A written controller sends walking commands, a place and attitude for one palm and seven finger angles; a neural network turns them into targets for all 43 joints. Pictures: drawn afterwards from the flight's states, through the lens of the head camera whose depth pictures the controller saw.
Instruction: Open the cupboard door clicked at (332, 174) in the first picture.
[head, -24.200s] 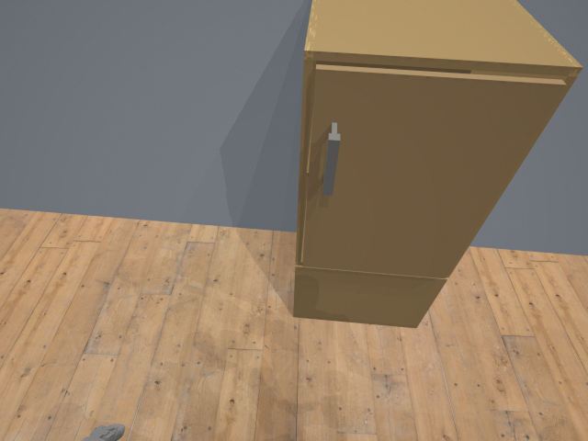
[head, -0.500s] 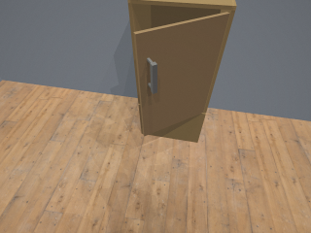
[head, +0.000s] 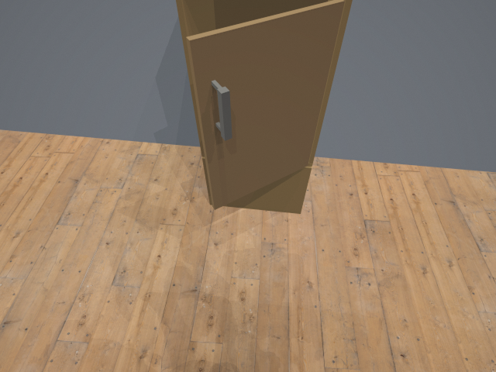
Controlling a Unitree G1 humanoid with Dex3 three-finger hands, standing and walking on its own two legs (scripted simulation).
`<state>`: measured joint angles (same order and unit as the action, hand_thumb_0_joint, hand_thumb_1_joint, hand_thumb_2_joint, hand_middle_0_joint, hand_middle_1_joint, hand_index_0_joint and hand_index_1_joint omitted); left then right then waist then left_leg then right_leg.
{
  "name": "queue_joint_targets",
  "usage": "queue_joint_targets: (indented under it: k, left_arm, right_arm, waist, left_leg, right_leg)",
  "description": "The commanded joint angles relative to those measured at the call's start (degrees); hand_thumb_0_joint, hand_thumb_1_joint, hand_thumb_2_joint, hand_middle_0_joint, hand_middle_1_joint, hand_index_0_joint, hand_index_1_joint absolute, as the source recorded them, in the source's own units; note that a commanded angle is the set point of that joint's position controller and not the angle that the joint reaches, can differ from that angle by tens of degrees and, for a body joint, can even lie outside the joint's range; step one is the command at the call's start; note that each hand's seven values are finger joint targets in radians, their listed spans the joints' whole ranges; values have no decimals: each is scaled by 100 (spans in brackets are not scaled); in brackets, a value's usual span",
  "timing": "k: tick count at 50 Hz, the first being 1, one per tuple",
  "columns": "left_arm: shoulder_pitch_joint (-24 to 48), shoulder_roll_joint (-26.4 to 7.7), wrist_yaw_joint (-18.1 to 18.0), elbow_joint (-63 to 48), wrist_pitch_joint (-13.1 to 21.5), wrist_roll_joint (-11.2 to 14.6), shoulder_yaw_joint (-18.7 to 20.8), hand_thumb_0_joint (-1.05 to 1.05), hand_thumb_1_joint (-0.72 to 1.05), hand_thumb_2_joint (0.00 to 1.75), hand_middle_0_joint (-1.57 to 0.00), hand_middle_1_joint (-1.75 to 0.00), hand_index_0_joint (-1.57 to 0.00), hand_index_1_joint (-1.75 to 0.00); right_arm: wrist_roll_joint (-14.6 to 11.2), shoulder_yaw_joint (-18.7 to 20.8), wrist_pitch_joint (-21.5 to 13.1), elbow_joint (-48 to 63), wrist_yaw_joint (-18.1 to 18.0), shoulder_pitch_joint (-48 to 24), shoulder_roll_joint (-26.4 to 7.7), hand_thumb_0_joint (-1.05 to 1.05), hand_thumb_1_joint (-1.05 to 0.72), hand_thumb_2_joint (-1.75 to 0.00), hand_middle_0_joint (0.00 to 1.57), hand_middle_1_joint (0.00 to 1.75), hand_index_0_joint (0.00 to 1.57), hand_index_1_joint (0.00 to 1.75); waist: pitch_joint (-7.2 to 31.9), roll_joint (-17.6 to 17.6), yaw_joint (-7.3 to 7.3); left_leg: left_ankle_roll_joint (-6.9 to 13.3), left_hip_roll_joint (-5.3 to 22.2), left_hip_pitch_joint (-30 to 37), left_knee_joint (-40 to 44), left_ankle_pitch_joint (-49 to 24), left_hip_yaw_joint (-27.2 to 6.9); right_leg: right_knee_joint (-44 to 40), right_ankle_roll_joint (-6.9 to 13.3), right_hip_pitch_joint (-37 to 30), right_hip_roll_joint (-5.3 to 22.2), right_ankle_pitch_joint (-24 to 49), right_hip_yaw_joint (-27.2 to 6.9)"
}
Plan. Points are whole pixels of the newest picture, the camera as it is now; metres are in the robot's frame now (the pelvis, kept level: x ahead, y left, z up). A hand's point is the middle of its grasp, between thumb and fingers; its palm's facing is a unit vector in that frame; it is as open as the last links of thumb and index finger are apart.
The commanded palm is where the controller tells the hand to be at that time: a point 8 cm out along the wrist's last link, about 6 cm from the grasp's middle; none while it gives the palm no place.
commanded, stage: walk to a spot facing it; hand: left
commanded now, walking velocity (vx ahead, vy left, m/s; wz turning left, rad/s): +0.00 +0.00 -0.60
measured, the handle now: (221, 110) +0.67 +0.11 +0.03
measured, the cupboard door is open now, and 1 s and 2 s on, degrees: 38 38 38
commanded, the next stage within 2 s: none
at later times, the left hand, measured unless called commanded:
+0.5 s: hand out of the picture +0.10 +0.15 -0.16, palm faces -0.20 -0.94 -0.27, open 7.4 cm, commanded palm none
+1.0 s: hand (205, 327) +0.23 +0.10 -0.16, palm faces -0.53 -0.81 -0.26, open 7.4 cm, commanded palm none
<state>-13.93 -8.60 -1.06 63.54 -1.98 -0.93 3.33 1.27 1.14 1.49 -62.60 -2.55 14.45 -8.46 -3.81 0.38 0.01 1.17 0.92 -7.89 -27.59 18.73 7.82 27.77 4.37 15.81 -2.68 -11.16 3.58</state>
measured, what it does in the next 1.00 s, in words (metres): steps on the spot, turning right: right foot, then left foot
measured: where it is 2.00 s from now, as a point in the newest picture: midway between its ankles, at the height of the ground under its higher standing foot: outside the picture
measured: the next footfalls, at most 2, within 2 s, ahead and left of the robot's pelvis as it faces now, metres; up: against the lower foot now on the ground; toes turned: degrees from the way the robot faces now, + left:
right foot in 0.28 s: +0.06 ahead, -0.14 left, +0.00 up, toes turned -9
left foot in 0.68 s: +0.10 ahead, +0.10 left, +0.00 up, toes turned -23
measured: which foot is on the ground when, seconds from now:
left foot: down 0.00-0.28, up 0.30-0.66, down 0.68-1.00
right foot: down 0.00-0.06, up 0.08-0.26, down 0.28-0.68, up 0.70-1.00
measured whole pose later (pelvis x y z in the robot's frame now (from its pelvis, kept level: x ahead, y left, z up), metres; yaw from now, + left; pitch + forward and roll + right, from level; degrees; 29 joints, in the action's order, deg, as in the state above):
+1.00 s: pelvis +0.02 -0.03 -0.01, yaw -34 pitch +0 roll +0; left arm -8.3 -15.5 2.3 50.5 -3.1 -0.9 4.8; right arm 1.8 2.1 1.2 -51.8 -1.2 14.2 -12.8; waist -7.3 0.7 0.1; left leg -3.6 8.1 -11.4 -34.0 21.8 8.6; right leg 37.6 -1.3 19.7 0.9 -18.1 2.9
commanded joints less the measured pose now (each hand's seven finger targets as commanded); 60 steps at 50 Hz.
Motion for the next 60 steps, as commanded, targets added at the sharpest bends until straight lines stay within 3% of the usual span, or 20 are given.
queue_joint_targets:
  k: [1, 5, 11, 12, 13, 14, 18, 27, 31, 32, 34, 35, 40, 45, 48, 49, 50, 51, 54, 60]
  left_arm:
    - [123, -749, 45, -605, 30, -42, 196, 0, 90, 90, -20, -30, -20, -30]
    - [380, -646, 110, -958, -55, -68, 279, 0, 90, 90, -20, -30, -20, -30]
    - [-140, -569, 191, -999, 9, -41, 288, 0, 90, 90, -20, -30, -20, -30]
    - [-534, -776, 170, -908, 54, -54, 333, 0, 90, 90, -20, -30, -20, -30]
    - [-769, -1447, 72, -888, 131, -117, 455, 0, 90, 90, -20, -30, -20, -30]
    - [-958, -1739, 10, -872, 131, -9, 491, 0, 90, 90, -20, -30, -20, -30]
    - [108, -1521, -68, -1288, 83, -75, 440, 0, 90, 90, -20, -30, -20, -30]
    - [-117, -1581, 35, -1366, 83, -93, 450, 0, 90, 90, -20, -30, -20, -30]
    - [209, -1530, 29, -1450, 35, -42, 434, 0, 90, 90, -20, -30, -20, -30]
    - [297, -1370, 35, -1503, 27, -1, 395, 0, 90, 90, -20, -30, -20, -30]
    - [411, -1024, 154, -1743, 31, 32, 274, 0, 90, 90, -20, -30, -20, -30]
    - [551, -1165, 166, -1807, 19, -17, 288, 0, 90, 90, -20, -30, -20, -30]
    - [439, -957, 314, -1662, -39, -16, 265, 0, 90, 90, -20, -30, -20, -30]
    - [776, -893, 357, -1787, -12, -10, 176, 0, 90, 90, -20, -30, -20, -30]
    - [386, -984, 347, -1676, 33, 4, 193, 0, 90, 90, -20, -30, -20, -30]
    - [-99, -1214, 319, -1525, 82, -16, 248, 0, 90, 90, -20, -30, -20, -30]
    - [-514, -1947, 205, -1413, 150, -94, 394, 0, 90, 90, -20, -30, -20, -30]
    - [-860, -2300, 108, -1307, 131, -12, 479, 0, 90, 90, -20, -30, -20, -30]
    - [73, -1802, 3, -1557, 56, -35, 390, 0, 90, 90, -20, -30, -20, -30]
    - [378, -1722, 50, -1668, 72, -79, 320, 0, 90, 90, -20, -30, -20, -30]
  right_arm:
    - [10, 232, -55, 255, -87, 558, -851, 0, -90, -90, 20, 30, 20, 30]
    - [75, 295, -165, 475, -132, 434, -1055, 0, -90, -90, 20, 30, 20, 30]
    - [85, 376, -137, 737, -53, -53, -1315, 0, -90, -90, 20, 30, 20, 30]
    - [28, 393, -117, 817, -26, -133, -1311, 0, -90, -90, 20, 30, 20, 30]
    - [-63, 370, -102, 1026, 15, -119, -963, 0, -90, -90, 20, 30, 20, 30]
    - [-78, 330, -30, 1219, 36, -492, -917, 0, -90, -90, 20, 30, 20, 30]
    - [-51, 336, 51, 1288, 112, -782, -858, 0, -90, -90, 20, 30, 20, 30]
    - [-116, 309, -54, 1511, 92, -957, -828, 0, -90, -90, 20, 30, 20, 30]
    - [-162, 308, -135, 1377, 25, -399, -921, 0, -90, -90, 20, 30, 20, 30]
    - [-152, 336, -190, 1309, -9, -194, -1083, 0, -90, -90, 20, 30, 20, 30]
    - [0, 478, -220, 1417, -60, -91, -1925, 0, -90, -90, 20, 30, 20, 30]
    - [33, 428, -184, 1493, -55, -137, -1880, 0, -90, -90, 20, 30, 20, 30]
    - [70, 266, -220, 1591, -57, -423, -1343, 0, -90, -90, 20, 30, 20, 30]
    - [74, 354, -178, 1417, 14, 63, -1516, 0, -90, -90, 20, 30, 20, 30]
    - [40, 401, -155, 1416, 47, -4, -1645, 0, -90, -90, 20, 30, 20, 30]
    - [-14, 415, -155, 1449, 72, -80, -1591, 0, -90, -90, 20, 30, 20, 30]
    - [-102, 340, -149, 1642, 126, -91, -1158, 0, -90, -90, 20, 30, 20, 30]
    - [-103, 270, -101, 1850, 92, -535, -1065, 0, -90, -90, 20, 30, 20, 30]
    - [-91, 307, -5, 1607, 97, -543, -1125, 0, -90, -90, 20, 30, 20, 30]
    - [-68, 302, 44, 1472, 196, -383, -905, 0, -90, -90, 20, 30, 20, 30]
  waist:
    - [36, 501, 119]
    - [-17, 930, 78]
    - [143, 414, -241]
    - [306, -90, -434]
    - [460, -1830, -472]
    - [391, -1995, -643]
    - [158, -757, -193]
    - [709, -1011, -248]
    - [865, -823, 100]
    - [921, -541, 220]
    - [655, 1742, 258]
    - [507, 1076, 251]
    - [421, 1160, -58]
    - [495, 1223, 170]
    - [601, 1068, -52]
    - [823, 500, -311]
    - [1120, -1359, -459]
    - [1037, -1928, -731]
    - [567, -1323, -279]
    - [458, -764, -54]
  left_leg:
    - [332, 1204, 31, 745, -231, -1029]
    - [1103, 2340, 351, 1135, -2242, -1575]
    - [372, 1720, -101, -304, -2916, -167]
    - [108, 1342, -404, -1157, -2393, 123]
    - [-301, 493, -1671, -2587, -166, 534]
    - [-410, 93, -2161, -3649, 2058, -137]
    - [-385, 393, -2241, -3973, 1001, -862]
    - [-401, -58, -1720, -1955, 711, -785]
    - [-341, -138, -414, -164, -131, -824]
    - [-266, 179, 440, 501, -457, -1025]
    - [728, 2581, 824, 1425, -1217, -3280]
    - [1037, 2758, 286, 1223, -1643, -3170]
    - [550, 1466, 291, 489, -3969, -923]
    - [479, 1603, 366, 303, -3625, -567]
    - [227, 1604, 10, -328, -3249, -400]
    - [-37, 1360, -487, -1136, -2707, -150]
    - [-419, 620, -1955, -2491, -495, 413]
    - [-503, 236, -2575, -3577, 2138, -145]
    - [-483, 542, -2692, -4099, 1083, -832]
    - [-523, 199, -1729, -2811, 408, -566]
  right_leg:
    - [166, -87, 728, 554, 348, -929]
    - [2861, -361, 1621, 348, -1697, -532]
    - [887, -369, 3, 339, -598, 26]
    - [75, -254, -618, 412, 599, -262]
    - [-654, 327, -1369, 1732, 2390, -2493]
    - [-920, 941, -1211, 2423, 3321, -3446]
    - [-977, 873, -178, 1813, 533, -2905]
    - [-715, 689, -799, 1250, 1399, -2926]
    - [-275, 269, -171, 990, 1543, -2898]
    - [26, -3, 513, 708, 1061, -2622]
    - [2194, -630, 2053, -169, -2355, -885]
    - [2944, -687, 1923, 139, -2306, -977]
    - [3533, -812, 1760, 298, -1488, -371]
    - [1890, -694, 952, 280, -1302, 111]
    - [532, -512, -119, 216, -561, 175]
    - [-215, -387, -1083, 364, 506, -64]
    - [-612, 174, -2258, 1786, 2351, -2044]
    - [-569, 859, -2088, 2611, 3979, -3041]
    - [-821, 841, -1041, 1883, 1243, -2620]
    - [-944, 581, -73, 1376, 215, -2211]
